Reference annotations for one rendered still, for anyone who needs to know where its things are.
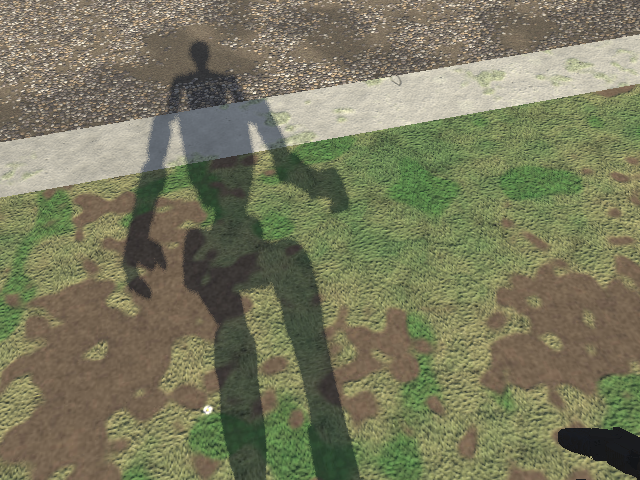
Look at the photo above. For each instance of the right robot hand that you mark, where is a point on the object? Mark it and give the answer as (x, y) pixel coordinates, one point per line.
(620, 448)

